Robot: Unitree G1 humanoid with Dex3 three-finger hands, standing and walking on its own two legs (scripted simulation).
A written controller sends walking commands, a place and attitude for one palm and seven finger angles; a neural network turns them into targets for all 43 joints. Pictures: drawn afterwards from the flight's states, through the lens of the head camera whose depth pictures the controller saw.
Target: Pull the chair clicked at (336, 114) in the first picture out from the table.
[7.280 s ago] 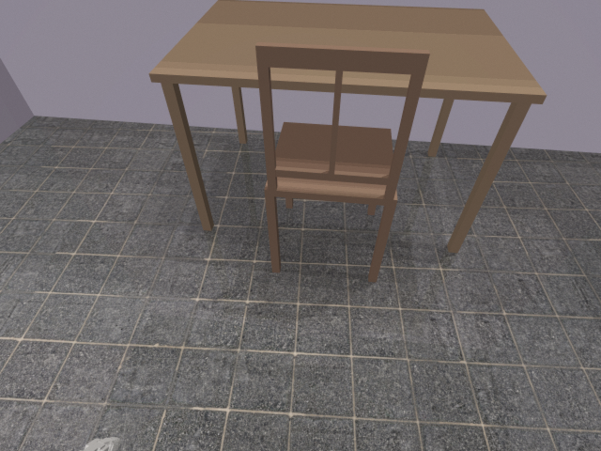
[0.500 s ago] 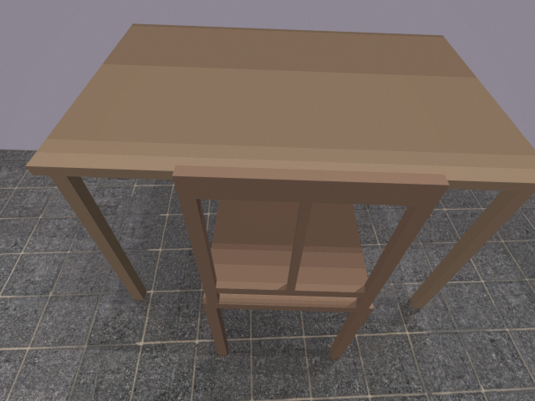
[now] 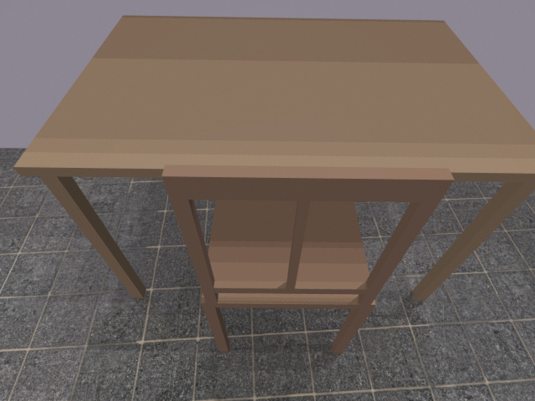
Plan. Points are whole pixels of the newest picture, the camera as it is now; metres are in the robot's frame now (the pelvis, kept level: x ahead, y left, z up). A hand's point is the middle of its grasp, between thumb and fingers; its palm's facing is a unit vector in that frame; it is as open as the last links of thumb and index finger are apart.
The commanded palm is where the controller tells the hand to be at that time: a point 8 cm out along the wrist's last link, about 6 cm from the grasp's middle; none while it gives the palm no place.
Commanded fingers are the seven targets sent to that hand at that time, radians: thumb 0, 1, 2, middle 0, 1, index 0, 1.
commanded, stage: look again from close up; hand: left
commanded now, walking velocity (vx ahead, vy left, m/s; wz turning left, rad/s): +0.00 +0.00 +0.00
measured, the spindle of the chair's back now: (296, 249) +0.40 -0.03 -0.06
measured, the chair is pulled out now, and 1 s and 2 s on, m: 0.00 0.00 0.00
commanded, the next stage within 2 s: shuffle to correct the standing spot in 0.58 s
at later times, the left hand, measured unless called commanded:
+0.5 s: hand out of the picture +0.02 +0.17 -0.18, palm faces +0.00 -0.98 -0.19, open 7.4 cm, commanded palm none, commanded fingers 0.00 0.90 0.90 -0.20 -0.30 -0.20 -0.30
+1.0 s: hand out of the picture -0.02 +0.16 -0.17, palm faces +0.01 -0.98 -0.20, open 7.4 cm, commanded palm none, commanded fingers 0.00 0.90 0.90 -0.20 -0.30 -0.20 -0.30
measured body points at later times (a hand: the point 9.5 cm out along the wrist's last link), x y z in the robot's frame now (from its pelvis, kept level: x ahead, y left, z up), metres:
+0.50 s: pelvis +0.01 +0.00 +0.00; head +0.02 +0.01 +0.45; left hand +0.02 +0.22 -0.16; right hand +0.04 -0.23 -0.15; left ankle +0.02 +0.08 -0.73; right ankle -0.07 -0.10 -0.73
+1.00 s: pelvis -0.02 -0.02 +0.00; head +0.00 -0.01 +0.45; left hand -0.02 +0.21 -0.16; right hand +0.02 -0.25 -0.15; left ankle +0.02 +0.08 -0.73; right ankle -0.07 -0.10 -0.73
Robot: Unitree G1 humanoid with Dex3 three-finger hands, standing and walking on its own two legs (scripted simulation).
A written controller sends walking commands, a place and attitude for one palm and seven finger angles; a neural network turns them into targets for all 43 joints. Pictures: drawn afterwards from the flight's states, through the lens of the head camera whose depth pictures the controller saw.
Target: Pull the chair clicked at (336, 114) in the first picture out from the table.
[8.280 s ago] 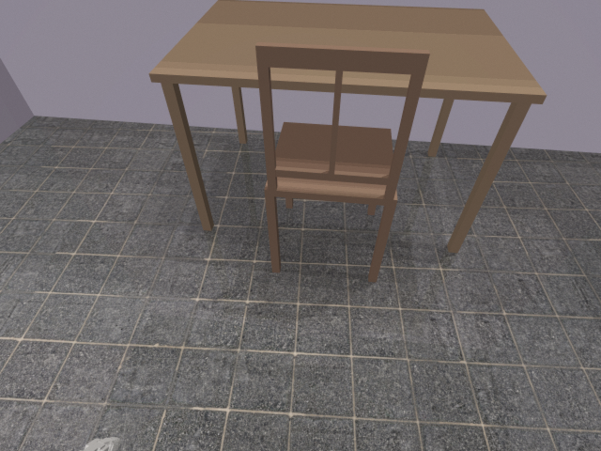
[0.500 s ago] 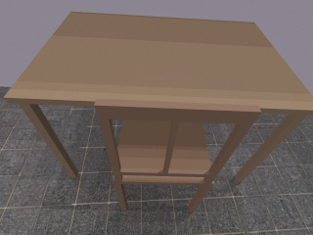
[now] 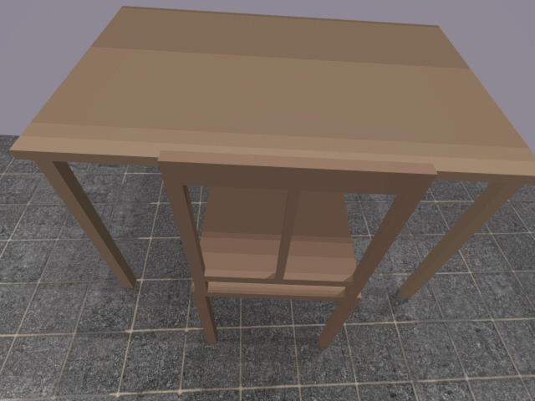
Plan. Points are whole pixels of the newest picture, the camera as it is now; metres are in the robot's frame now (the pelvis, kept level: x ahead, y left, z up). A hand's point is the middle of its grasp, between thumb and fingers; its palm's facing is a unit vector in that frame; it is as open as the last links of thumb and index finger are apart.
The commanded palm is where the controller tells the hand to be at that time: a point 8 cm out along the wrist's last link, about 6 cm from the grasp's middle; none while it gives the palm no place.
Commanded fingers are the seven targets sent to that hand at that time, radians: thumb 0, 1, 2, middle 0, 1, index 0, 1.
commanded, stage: come to a stop and stand still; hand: left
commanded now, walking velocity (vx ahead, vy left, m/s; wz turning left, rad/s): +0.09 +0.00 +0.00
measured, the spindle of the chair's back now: (285, 239) +0.42 -0.01 -0.07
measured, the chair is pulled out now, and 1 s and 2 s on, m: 0.00 0.00 0.00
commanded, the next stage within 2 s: look again from close up in 1.18 s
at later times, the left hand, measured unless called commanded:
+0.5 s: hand out of the picture +0.00 +0.14 -0.18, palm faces +0.03 -0.99 -0.15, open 7.4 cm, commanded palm none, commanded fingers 0.00 0.90 0.90 -0.20 -0.30 -0.20 -0.30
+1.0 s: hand out of the picture +0.01 +0.18 -0.17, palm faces +0.02 -0.99 -0.17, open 7.4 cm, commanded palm none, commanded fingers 0.00 0.90 0.90 -0.20 -0.30 -0.20 -0.30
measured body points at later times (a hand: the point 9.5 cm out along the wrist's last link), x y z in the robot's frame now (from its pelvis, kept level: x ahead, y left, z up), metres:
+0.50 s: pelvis +0.02 -0.02 +0.00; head +0.05 +0.00 +0.45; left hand +0.00 +0.19 -0.17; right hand +0.00 -0.23 -0.16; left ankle +0.04 +0.10 -0.74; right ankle -0.05 -0.09 -0.74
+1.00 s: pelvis +0.01 +0.01 +0.00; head +0.02 +0.02 +0.45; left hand +0.01 +0.23 -0.16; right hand +0.03 -0.22 -0.15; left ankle +0.04 +0.10 -0.74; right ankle -0.05 -0.08 -0.74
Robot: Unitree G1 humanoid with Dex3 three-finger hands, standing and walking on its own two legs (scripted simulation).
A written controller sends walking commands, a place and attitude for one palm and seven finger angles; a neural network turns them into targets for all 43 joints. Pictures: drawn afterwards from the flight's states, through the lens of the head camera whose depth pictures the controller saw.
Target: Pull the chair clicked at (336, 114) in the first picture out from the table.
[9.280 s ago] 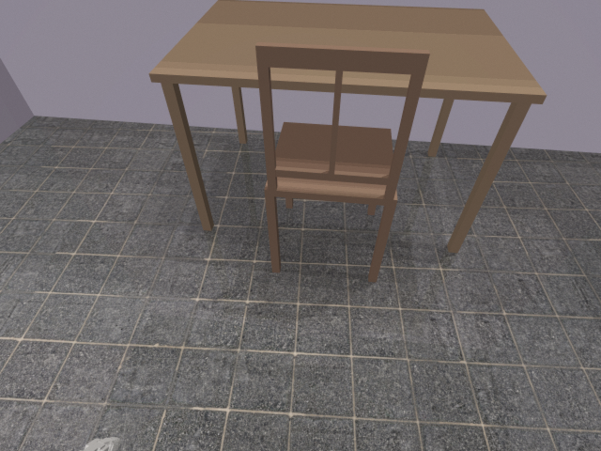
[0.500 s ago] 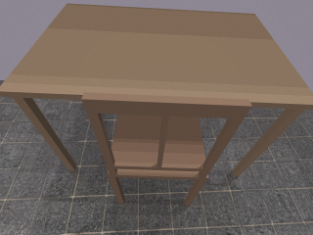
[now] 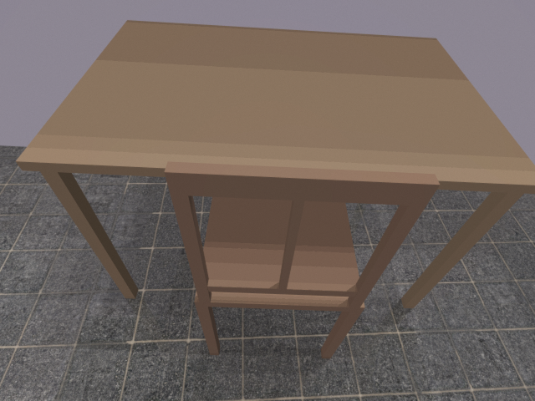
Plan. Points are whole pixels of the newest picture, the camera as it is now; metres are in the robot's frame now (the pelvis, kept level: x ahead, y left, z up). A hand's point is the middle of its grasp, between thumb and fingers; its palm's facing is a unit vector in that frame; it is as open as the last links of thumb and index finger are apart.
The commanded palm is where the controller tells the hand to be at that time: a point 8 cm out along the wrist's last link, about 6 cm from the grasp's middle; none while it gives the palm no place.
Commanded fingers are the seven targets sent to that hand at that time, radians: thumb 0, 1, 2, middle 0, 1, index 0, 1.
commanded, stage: come to a stop and stand still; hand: left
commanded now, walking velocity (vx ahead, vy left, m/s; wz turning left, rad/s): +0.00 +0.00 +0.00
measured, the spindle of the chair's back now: (289, 248) +0.41 -0.02 -0.07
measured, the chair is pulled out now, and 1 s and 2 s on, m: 0.00 0.00 0.00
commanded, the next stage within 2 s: look again from close up in 0.18 s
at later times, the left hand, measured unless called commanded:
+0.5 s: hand out of the picture -0.02 +0.18 -0.18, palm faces +0.03 -0.98 -0.20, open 7.4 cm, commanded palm none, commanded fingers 0.00 0.90 0.90 -0.20 -0.30 -0.20 -0.30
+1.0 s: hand out of the picture +0.01 +0.19 -0.18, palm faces +0.03 -0.98 -0.18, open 7.4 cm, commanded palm none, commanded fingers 0.00 0.90 0.90 -0.20 -0.30 -0.20 -0.30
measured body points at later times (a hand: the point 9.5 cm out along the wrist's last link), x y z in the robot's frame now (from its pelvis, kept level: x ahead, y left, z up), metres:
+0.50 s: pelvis +0.00 +0.02 -0.01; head +0.01 +0.01 +0.44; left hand -0.02 +0.24 -0.17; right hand +0.00 -0.21 -0.17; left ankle +0.03 +0.09 -0.74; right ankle -0.06 -0.09 -0.74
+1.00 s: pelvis +0.01 +0.02 +0.00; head +0.03 +0.03 +0.44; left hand +0.01 +0.24 -0.17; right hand +0.04 -0.21 -0.16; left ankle +0.03 +0.09 -0.74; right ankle -0.06 -0.09 -0.74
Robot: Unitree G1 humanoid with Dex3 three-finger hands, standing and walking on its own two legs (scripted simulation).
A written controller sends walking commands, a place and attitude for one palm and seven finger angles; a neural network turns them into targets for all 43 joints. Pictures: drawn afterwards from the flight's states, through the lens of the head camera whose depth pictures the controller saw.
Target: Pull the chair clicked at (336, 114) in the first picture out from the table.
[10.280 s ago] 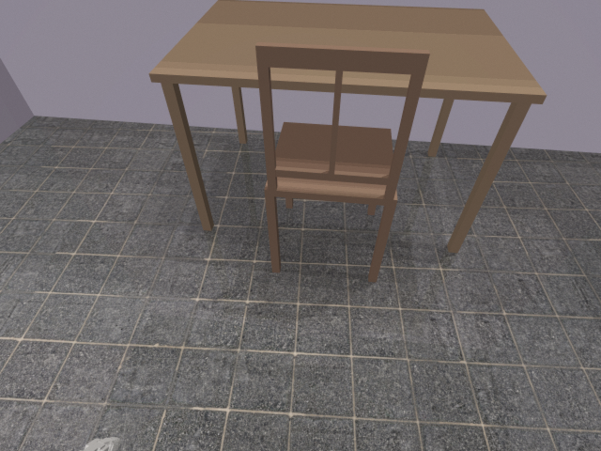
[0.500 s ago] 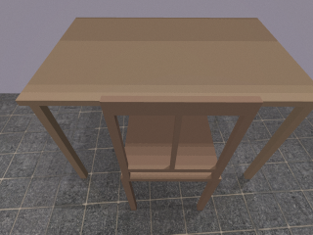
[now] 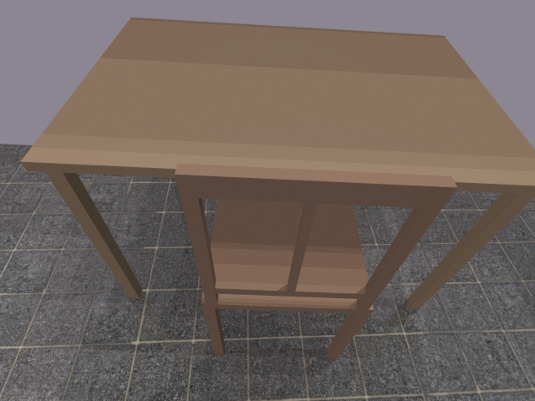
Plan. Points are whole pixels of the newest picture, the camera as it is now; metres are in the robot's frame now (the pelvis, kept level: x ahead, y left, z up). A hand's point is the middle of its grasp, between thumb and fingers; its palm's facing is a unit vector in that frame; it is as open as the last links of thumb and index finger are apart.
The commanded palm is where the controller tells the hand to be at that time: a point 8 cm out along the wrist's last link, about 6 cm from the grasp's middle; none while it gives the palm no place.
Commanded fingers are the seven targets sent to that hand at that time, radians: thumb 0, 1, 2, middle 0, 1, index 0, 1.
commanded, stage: shuffle to correct the standing spot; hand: left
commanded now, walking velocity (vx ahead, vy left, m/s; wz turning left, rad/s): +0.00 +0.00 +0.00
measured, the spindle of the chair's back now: (299, 251) +0.40 -0.04 -0.07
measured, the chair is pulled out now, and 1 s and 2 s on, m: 0.00 0.00 0.00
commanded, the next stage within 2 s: come to a stop and stand still in 0.28 s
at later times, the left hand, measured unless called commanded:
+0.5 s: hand out of the picture -0.03 +0.15 -0.17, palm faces +0.00 -0.98 -0.22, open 7.4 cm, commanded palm none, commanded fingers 0.00 0.90 0.90 -0.20 -0.30 -0.20 -0.30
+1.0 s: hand out of the picture +0.00 +0.14 -0.18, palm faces +0.02 -0.98 -0.20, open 7.3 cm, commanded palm none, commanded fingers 0.00 0.90 0.90 -0.20 -0.30 -0.20 -0.30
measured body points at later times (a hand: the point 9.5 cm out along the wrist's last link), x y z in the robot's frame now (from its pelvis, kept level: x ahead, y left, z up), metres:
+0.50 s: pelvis -0.03 -0.03 +0.00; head +0.01 -0.03 +0.45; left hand -0.03 +0.21 -0.15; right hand +0.02 -0.27 -0.15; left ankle +0.02 +0.08 -0.74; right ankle -0.07 -0.11 -0.74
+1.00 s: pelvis -0.01 -0.03 +0.00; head +0.02 -0.03 +0.45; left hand +0.00 +0.19 -0.16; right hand +0.02 -0.26 -0.16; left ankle +0.02 +0.08 -0.74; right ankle -0.07 -0.11 -0.74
